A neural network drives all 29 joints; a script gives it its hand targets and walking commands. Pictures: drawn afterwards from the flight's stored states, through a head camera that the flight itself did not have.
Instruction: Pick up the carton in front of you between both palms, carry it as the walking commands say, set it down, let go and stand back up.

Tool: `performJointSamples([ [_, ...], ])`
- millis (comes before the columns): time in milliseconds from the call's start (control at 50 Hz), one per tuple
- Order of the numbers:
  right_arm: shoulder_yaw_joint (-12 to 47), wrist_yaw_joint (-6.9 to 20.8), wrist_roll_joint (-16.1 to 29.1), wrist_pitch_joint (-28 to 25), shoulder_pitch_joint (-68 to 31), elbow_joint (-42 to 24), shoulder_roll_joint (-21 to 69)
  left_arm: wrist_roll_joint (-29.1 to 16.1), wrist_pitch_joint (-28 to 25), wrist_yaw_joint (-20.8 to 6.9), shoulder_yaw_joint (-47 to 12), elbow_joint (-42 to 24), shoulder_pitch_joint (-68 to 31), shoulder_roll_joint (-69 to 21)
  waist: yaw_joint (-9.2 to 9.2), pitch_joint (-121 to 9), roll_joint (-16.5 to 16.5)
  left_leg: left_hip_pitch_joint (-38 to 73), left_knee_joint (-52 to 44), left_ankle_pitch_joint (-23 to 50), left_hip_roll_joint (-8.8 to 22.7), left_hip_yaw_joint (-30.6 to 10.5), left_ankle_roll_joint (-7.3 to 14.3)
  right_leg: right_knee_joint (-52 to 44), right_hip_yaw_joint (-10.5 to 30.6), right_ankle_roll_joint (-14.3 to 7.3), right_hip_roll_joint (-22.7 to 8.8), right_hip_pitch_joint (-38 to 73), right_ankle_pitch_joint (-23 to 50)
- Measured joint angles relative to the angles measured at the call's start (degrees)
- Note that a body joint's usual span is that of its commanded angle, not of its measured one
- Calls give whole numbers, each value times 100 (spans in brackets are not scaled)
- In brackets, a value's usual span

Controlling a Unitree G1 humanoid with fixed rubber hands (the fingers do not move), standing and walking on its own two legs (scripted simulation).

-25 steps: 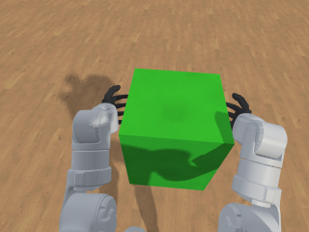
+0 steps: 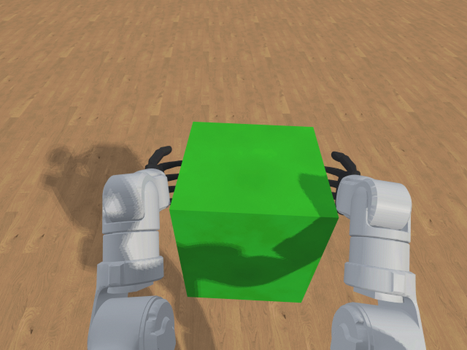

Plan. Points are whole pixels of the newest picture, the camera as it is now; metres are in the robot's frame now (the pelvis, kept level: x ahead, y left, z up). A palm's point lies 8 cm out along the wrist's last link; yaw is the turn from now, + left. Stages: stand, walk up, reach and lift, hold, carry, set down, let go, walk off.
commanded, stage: carry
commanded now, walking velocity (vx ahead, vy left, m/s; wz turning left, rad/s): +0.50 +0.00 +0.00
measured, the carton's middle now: (248, 214) +0.36 +0.00 +0.06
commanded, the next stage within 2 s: none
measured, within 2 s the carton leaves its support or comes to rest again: neither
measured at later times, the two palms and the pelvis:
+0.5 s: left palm (195, 120) +0.59 +0.12 +0.10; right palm (325, 126) +0.60 -0.18 +0.09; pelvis +0.34 -0.04 +0.00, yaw +3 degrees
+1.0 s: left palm (188, 61) +0.91 +0.17 +0.09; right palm (286, 61) +0.91 -0.13 +0.10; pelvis +0.67 +0.02 -0.01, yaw +1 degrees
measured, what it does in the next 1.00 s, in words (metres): walks ahead: right foot, then left foot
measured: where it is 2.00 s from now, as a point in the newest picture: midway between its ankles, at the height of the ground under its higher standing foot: (237, 181)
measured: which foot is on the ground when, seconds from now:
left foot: down 0.00-0.46, up 0.48-0.92, down 0.94-1.00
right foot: up 0.00-0.40, down 0.42-0.98, up 1.00-1.00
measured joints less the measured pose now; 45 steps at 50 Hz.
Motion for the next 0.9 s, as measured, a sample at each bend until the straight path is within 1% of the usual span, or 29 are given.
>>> performJointSamples([
  [40,-45,0,18,-92,287,-171,88,73,-95,-1,15,-87,186,-142,49,115,13,326,-392,13,-5,-11,-13,-47,-39,19,-141,-564,385],
  [100,-68,26,14,-338,755,-682,287,91,-356,-27,-40,-517,597,-338,99,245,14,770,-874,-11,-19,-52,-35,-500,-54,109,-385,-1201,769],
  [180,-32,216,-59,-697,1593,-1351,620,139,-716,-111,-232,-1158,1438,-613,160,197,23,1365,-1362,-173,12,-160,-118,-1331,-115,259,-582,-1654,1138],
  [220,125,287,-68,-804,2072,-1703,700,155,-817,-150,-373,-1531,1922,-732,199,147,18,1690,-1535,-316,36,-203,-181,-1749,-192,293,-610,-1732,1349],
  [280,605,337,-4,-803,2576,-2147,511,100,-828,-162,-880,-2042,2505,-549,225,100,-16,2198,-1710,-597,33,-235,-274,-2334,-343,275,-593,-1723,1637],
  [380,1050,336,35,-644,3086,-2937,418,21,-676,-160,-1214,-2906,3088,-435,157,-140,-30,2973,-1709,-1288,-1,-263,-480,-3570,-692,106,-385,-1322,2226],
  [420,1168,337,8,-562,3286,-3093,395,22,-579,-174,-1285,-3042,3245,-419,97,-282,14,3140,-1220,-1768,42,-309,-588,-4156,-978,17,-267,-869,2403],
  [440,1174,337,-7,-523,3380,-3100,381,40,-563,-189,-1345,-2982,3311,-416,107,-359,135,3012,-585,-2045,163,-337,-637,-4103,-1074,-204,-189,-758,2434],
  [460,1158,337,-23,-472,3454,-3055,373,70,-549,-207,-1396,-2858,3348,-414,113,-410,262,2657,386,-2025,290,-409,-651,-3832,-1139,-354,-134,-764,2179],
  [480,1147,336,-52,-408,3524,-3008,369,94,-509,-226,-1427,-2722,3360,-413,108,-426,289,2184,1467,-1947,283,-552,-641,-3652,-1166,-441,-143,-730,1892],
  [500,1146,332,-71,-340,3595,-2974,367,103,-459,-237,-1451,-2625,3391,-411,93,-419,271,1691,2416,-1877,224,-663,-606,-3622,-1180,-478,-172,-625,1683],
  [520,1162,323,-76,-276,3662,-2959,364,103,-411,-241,-1468,-2583,3450,-408,82,-399,238,1240,3089,-1760,184,-705,-562,-3696,-1187,-469,-197,-472,1569],
  [540,1194,310,-71,-228,3713,-2956,364,100,-376,-245,-1474,-2596,3531,-404,79,-374,206,840,3476,-1577,188,-695,-534,-3836,-1187,-413,-209,-295,1545],
  [560,1237,297,-64,-201,3747,-2957,364,96,-364,-250,-1470,-2640,3621,-401,83,-351,186,492,3614,-1377,240,-670,-527,-4003,-1183,-394,-197,-111,1537],
  [580,1283,293,-66,-197,3772,-2961,364,92,-373,-254,-1464,-2696,3710,-400,92,-338,170,190,3570,-1187,311,-645,-533,-4174,-1170,-392,-179,71,1529],
  [620,1359,292,-69,-229,3810,-2982,366,89,-426,-264,-1459,-2807,3852,-400,122,-336,133,-295,3193,-862,455,-616,-581,-4477,-1128,-389,-150,418,1496],
  [680,1437,292,-69,-293,3880,-3041,368,86,-501,-278,-1461,-2933,3993,-403,153,-416,82,-777,2365,-412,628,-586,-705,-4873,-1069,-348,-132,924,1396],
  [740,1472,292,-72,-303,3940,-3149,370,77,-521,-284,-1480,-3035,4055,-405,154,-525,65,-996,1491,103,724,-516,-788,-5184,-1025,-262,-135,1424,1234],
  [820,1462,291,-69,-241,3948,-3352,370,72,-448,-284,-1514,-3181,3998,-401,144,-627,94,-999,655,598,713,-355,-783,-5388,-990,-101,-151,2040,869],
  [900,1420,280,-59,-131,3858,-3467,366,75,-315,-284,-1505,-3248,3838,-395,167,-686,73,-713,81,677,583,-110,-648,-5351,-937,122,-209,2566,335],
])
